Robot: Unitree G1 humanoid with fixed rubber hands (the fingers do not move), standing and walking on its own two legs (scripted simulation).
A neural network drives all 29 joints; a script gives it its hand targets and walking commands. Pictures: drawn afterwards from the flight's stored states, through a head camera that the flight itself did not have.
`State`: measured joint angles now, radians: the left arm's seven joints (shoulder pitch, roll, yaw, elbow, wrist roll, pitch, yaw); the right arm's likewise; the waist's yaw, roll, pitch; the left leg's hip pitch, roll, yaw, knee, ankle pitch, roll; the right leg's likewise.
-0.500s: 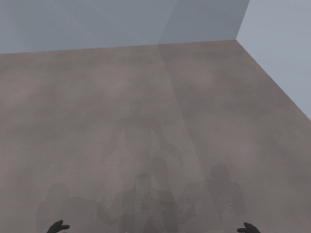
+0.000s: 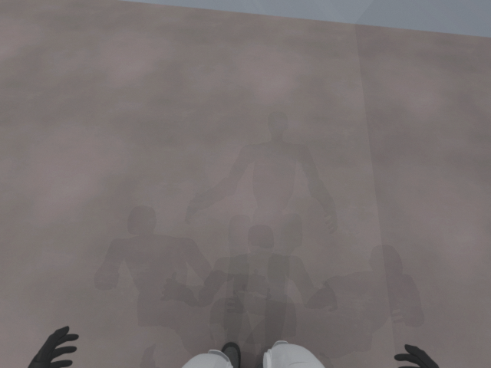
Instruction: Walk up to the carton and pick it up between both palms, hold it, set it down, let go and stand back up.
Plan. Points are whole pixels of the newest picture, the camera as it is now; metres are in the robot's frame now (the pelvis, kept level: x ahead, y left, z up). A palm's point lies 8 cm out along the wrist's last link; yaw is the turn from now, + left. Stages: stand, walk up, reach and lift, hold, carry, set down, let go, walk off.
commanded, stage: walk up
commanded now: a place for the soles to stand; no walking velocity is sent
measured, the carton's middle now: out of the picture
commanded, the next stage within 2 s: none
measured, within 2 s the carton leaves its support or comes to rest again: neither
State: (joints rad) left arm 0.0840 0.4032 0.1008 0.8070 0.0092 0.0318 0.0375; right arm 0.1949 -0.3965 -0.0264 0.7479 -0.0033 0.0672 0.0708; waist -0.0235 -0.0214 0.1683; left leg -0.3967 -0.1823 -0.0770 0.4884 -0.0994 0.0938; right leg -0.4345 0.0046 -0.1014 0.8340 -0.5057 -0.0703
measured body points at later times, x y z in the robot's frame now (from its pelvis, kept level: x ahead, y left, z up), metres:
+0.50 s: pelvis -0.09 +0.05 -0.01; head -0.05 +0.07 +0.43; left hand -0.03 +0.39 -0.12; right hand +0.08 -0.22 -0.12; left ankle -0.08 +0.21 -0.73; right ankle +0.02 -0.06 -0.73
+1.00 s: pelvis -0.15 +0.08 +0.00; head -0.10 +0.08 +0.44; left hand -0.24 +0.41 -0.09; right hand +0.10 -0.10 -0.13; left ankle -0.18 +0.26 -0.69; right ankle -0.10 +0.00 -0.73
